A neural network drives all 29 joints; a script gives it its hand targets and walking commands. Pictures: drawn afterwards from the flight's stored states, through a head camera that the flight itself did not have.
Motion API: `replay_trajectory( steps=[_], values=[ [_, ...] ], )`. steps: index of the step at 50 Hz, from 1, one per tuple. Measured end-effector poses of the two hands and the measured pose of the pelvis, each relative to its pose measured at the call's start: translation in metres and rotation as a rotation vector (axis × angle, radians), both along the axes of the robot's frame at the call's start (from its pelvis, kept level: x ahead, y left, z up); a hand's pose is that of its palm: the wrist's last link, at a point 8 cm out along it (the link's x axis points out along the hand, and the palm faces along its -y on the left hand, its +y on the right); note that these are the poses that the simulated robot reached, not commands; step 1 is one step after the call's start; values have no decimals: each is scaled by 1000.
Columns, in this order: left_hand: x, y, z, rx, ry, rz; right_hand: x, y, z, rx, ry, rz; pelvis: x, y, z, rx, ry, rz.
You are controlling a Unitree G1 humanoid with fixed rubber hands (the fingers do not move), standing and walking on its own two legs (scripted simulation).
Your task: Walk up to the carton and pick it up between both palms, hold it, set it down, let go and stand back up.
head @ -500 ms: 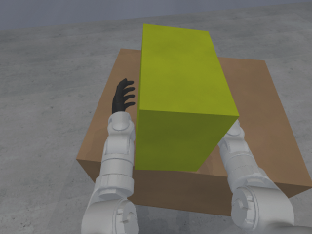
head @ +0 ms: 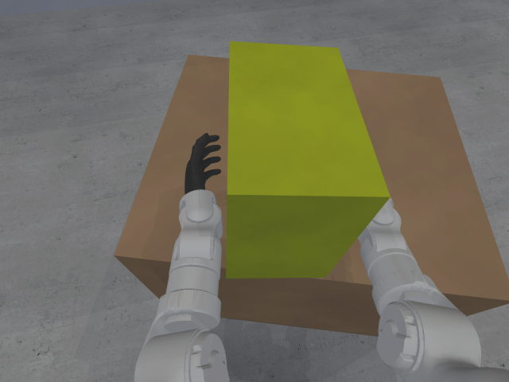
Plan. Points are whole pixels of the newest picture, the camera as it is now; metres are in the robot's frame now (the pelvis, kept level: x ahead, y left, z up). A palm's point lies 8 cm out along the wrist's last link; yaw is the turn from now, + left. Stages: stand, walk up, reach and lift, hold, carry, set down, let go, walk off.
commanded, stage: set down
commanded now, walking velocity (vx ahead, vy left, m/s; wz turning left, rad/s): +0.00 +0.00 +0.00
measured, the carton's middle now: (280, 166) +0.45 +0.00 +0.04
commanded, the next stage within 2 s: none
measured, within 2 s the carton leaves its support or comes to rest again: rests again in 0.78 s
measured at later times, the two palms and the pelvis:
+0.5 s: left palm (212, 194) +0.41 +0.11 +0.00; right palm (366, 187) +0.43 -0.16 +0.01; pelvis +0.01 -0.02 +0.00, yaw +0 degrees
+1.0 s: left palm (221, 206) +0.41 +0.10 -0.03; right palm (370, 192) +0.44 -0.18 -0.02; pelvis +0.01 -0.04 -0.02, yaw +0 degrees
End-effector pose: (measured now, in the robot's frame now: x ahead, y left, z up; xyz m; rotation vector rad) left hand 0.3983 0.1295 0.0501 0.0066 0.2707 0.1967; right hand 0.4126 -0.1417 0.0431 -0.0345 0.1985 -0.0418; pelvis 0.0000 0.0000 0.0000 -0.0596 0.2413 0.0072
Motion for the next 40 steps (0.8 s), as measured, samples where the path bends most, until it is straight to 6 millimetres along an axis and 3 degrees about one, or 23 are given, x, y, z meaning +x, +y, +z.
replay_trajectory(
  steps=[40],
  values=[
    [16, -31, -72, -33, -1, 39, 28, -30, -59, -16, 1, 41, 20, -30, -10, 36, 214, -12]
  ],
)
